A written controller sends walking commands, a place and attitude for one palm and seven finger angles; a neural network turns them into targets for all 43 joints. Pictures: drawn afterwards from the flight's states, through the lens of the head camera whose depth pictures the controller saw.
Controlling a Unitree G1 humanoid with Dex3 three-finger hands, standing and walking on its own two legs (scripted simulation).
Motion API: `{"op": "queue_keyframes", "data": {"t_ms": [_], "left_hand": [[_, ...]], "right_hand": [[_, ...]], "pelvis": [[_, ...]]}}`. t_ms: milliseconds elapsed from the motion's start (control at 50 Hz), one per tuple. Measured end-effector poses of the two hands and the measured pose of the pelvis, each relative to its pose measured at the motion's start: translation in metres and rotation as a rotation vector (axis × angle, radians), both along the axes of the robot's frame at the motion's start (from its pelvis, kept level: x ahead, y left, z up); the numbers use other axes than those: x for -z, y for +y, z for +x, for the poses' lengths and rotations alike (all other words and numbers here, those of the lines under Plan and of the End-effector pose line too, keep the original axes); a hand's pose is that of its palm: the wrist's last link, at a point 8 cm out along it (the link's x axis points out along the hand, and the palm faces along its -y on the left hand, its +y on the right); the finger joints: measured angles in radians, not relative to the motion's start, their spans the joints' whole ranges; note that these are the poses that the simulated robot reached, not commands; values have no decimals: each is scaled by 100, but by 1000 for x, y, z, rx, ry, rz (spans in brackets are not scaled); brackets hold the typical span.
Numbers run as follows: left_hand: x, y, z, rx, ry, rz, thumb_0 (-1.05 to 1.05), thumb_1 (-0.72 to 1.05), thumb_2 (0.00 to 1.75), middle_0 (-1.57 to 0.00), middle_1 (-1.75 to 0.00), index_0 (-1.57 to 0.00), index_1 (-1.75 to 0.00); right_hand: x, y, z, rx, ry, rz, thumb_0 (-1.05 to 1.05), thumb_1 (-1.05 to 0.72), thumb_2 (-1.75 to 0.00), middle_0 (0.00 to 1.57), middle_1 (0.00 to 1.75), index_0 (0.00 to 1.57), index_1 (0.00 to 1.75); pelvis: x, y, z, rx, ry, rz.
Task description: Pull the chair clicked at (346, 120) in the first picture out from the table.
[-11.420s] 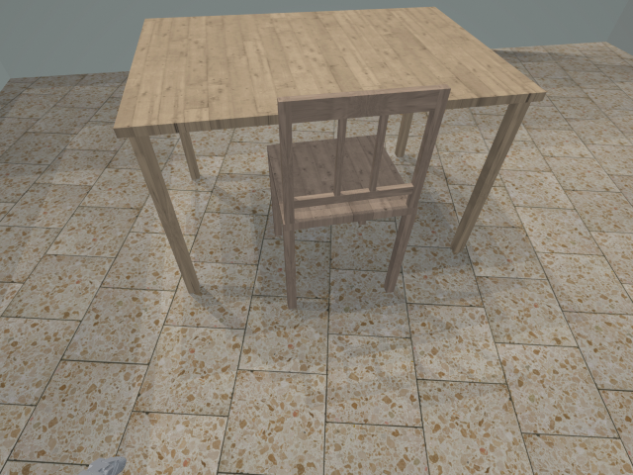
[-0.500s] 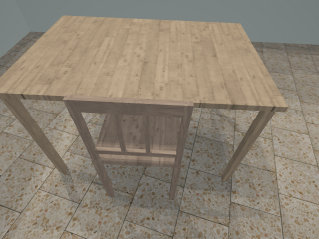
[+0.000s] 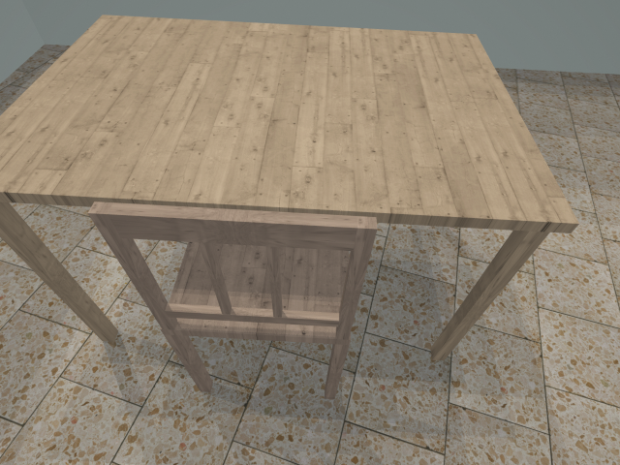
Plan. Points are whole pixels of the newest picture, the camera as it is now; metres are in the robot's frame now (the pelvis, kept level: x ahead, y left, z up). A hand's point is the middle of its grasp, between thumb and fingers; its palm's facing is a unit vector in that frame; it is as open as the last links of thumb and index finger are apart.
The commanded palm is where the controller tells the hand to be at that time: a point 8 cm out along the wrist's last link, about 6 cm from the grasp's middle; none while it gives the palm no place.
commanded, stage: come to a stop and stand still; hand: left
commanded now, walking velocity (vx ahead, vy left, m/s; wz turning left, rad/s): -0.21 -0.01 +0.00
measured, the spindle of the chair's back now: (217, 278) +0.42 +0.19 -0.11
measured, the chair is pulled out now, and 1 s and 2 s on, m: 0.00 0.00 0.00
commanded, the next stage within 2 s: look again from close up in 0.86 s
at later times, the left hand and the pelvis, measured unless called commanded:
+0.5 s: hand out of the picture +0.05 +0.23 -0.17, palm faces +0.01 -0.97 -0.26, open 7.4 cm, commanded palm none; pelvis -0.01 +0.03 +0.00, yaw -1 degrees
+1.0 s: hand out of the picture -0.03 +0.22 -0.16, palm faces +0.00 -0.98 -0.20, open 7.4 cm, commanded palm none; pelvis -0.03 +0.04 +0.01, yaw -1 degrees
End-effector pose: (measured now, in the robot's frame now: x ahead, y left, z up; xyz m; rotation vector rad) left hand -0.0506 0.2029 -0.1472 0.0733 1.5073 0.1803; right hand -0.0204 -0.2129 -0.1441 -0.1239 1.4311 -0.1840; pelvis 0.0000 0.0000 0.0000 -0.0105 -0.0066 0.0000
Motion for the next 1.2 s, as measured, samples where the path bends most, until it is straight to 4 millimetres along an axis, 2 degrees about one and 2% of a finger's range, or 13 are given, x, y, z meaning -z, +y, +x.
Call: {"op": "queue_keyframes", "data": {"t_ms": [100, 200, 320, 420, 500, 580, 660, 720, 880, 960, 1080, 1200], "left_hand": [[-9, 6, 40, 6, -71, 33, 1, 91, 90, -20, -30, -20, -30], [-21, 24, 66, 46, -125, 97, 2, 93, 90, -20, -30, -20, -30], [-13, 46, 75, 90, -150, 128, 1, 92, 90, -20, -30, -20, -30], [1, 64, 76, 106, -157, 110, 1, 91, 90, -20, -30, -20, -30], [-8, 75, 90, 113, -231, 110, 1, 91, 90, -20, -30, -20, -30], [-16, 80, 100, 122, -345, 114, 1, 91, 90, -20, -30, -20, -30], [-21, 81, 92, 145, -359, 109, 1, 91, 90, -20, -30, -20, -30], [-24, 81, 81, 154, -334, 101, 1, 91, 90, -20, -30, -20, -30], [-19, 77, 45, 121, -234, 71, 1, 91, 90, -20, -30, -20, -30], [-17, 70, 27, 108, -167, 54, 1, 91, 90, -20, -30, -20, -30], [-15, 56, 14, 94, -101, 32, 1, 91, 90, -20, -30, -20, -30], [-15, 43, 21, 88, -101, 21, 1, 91, 90, -20, -30, -20, -30]], "right_hand": [[-4, 1, 19, -6, -6, 2, 1, -93, -90, 20, 30, 20, 30], [-6, -12, 29, 20, -13, -4, 1, -93, -90, 20, 30, 20, 30], [-3, -21, 45, 11, -52, -43, 1, -92, -90, 20, 30, 20, 30], [-6, -11, 60, -3, -167, -69, 0, -92, -90, 20, 29, 19, 30], [-14, 1, 66, -36, -254, -69, 0, -91, -90, 20, 29, 19, 30], [-12, 15, 68, -72, -303, -38, 0, -91, -90, 20, 29, 20, 30], [-10, 27, 64, -69, -331, -3, 0, -91, -90, 20, 30, 20, 30], [-11, 34, 52, -53, -323, 12, 0, -92, -90, 20, 30, 20, 30], [-14, 27, 7, -44, -181, -11, 0, -92, -90, 20, 30, 20, 30], [-14, 24, -8, -33, -117, -13, 0, -92, -90, 20, 30, 20, 30], [-14, 23, -11, -27, -75, -3, 0, -91, -90, 20, 30, 20, 30], [-11, 25, 2, -31, -85, 16, 0, -91, -90, 20, 30, 20, 30]], "pelvis": [[-8, 0, 10, -4, -2, 9], [-12, -3, 8, 6, 15, 18], [-2, 4, -2, 21, 30, 25], [7, 23, -11, 22, -2, 11], [4, 35, -14, 18, -28, 0], [6, 38, -25, 17, -45, 13], [5, 43, -33, 17, -47, 16], [2, 46, -35, 18, -31, 15], [-6, 46, -34, 19, -12, 18], [-8, 44, -29, 18, -6, 19], [-10, 38, -21, 15, -3, 19], [-11, 31, -13, 13, -9, 18]]}}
